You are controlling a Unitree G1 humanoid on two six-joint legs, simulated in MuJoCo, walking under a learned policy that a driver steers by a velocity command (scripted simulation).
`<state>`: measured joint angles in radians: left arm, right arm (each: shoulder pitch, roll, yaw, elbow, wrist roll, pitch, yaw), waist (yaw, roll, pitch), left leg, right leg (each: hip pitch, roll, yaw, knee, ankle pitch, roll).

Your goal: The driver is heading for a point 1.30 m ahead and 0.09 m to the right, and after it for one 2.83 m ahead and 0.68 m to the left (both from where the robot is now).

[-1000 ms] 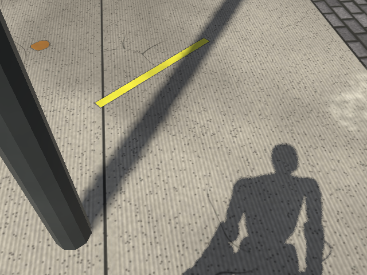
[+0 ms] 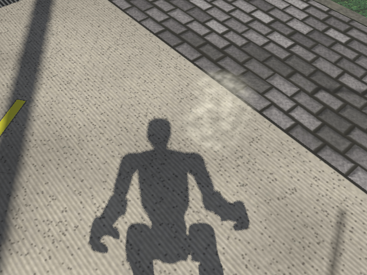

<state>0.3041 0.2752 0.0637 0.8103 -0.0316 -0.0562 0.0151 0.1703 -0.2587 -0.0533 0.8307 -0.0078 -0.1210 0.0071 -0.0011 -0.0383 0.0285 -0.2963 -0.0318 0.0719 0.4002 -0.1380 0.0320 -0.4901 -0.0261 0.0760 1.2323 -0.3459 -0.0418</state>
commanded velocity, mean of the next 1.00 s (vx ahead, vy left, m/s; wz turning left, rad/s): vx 0.50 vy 0.00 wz -0.12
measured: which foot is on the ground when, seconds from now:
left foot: down 0.00-0.38, up 0.40-0.92, down 0.94-1.00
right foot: up 0.00-0.34, down 0.36-0.94, up 0.96-1.00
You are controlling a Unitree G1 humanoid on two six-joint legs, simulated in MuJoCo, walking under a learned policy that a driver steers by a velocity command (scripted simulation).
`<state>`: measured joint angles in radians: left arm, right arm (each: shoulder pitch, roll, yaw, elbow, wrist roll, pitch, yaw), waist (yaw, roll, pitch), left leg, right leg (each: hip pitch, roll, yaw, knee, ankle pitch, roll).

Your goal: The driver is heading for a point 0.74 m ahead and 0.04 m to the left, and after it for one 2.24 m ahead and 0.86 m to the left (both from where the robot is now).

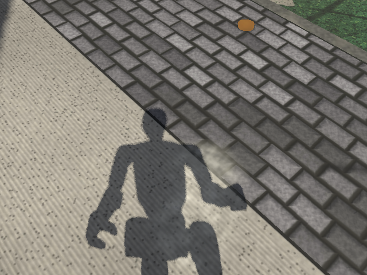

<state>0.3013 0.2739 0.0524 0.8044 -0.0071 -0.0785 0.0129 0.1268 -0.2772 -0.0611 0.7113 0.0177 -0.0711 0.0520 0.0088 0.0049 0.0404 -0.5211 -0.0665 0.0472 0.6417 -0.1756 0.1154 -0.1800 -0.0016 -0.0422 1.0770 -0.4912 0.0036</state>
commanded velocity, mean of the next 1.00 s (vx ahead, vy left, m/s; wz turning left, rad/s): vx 0.50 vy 0.00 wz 0.25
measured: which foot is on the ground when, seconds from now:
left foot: down 0.00-0.42, up 0.44-0.88, down 0.90-1.00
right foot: up 0.00-0.38, down 0.40-0.90, up 0.92-1.00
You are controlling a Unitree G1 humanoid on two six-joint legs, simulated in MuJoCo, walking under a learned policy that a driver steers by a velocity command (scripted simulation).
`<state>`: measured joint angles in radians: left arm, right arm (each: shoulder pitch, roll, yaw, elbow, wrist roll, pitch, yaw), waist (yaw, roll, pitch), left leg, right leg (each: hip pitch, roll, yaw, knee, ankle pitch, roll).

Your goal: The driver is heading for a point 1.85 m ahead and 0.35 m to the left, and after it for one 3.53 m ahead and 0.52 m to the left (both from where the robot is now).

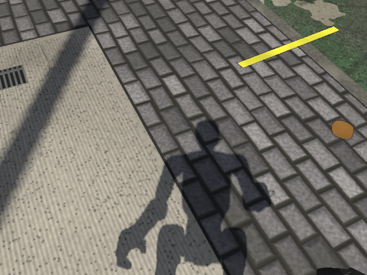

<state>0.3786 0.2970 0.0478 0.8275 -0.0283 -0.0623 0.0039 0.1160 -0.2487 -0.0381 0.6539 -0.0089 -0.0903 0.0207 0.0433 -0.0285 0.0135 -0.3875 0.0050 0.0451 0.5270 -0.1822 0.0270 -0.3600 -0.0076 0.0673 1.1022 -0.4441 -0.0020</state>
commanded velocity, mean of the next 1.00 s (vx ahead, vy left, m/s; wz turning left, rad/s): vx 0.09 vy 0.00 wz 0.28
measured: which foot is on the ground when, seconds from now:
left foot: down 0.00-0.32, up 0.34-0.66, down 0.68-1.00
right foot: up 0.00-0.28, down 0.30-0.68, up 0.70-1.00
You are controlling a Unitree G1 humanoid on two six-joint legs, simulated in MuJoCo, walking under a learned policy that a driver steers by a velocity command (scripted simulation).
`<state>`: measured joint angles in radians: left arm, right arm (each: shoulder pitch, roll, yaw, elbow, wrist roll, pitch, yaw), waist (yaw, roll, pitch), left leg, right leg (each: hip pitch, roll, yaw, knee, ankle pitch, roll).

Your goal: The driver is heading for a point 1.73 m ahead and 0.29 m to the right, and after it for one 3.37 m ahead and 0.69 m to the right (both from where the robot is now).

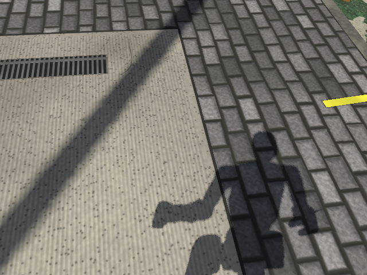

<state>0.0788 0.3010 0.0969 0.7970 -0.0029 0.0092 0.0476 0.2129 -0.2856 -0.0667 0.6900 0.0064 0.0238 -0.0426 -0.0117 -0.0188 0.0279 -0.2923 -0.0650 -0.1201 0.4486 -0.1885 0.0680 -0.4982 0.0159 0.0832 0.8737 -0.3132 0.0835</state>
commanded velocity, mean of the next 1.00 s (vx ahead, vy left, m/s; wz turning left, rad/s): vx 0.00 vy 0.00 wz -0.23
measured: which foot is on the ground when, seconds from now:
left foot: down 0.00-0.86, up 0.88-1.00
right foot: up 0.00-0.16, down 0.18-0.54, up 0.56-0.84, down 0.86-1.00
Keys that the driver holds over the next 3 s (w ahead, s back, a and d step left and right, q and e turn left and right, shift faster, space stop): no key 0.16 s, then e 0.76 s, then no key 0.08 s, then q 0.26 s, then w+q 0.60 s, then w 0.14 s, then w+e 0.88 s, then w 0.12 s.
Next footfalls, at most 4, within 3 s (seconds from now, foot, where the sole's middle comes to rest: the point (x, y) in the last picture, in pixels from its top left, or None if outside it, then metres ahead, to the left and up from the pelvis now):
0.18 right None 0.06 -0.15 -0.78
0.86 right None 0.02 -0.19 -0.78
1.28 left None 0.08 0.03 -0.78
1.58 right None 0.10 -0.23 -0.78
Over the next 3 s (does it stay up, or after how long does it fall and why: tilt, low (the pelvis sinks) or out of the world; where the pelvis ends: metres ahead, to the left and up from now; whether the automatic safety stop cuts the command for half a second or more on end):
stays up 0.82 -0.17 -0.01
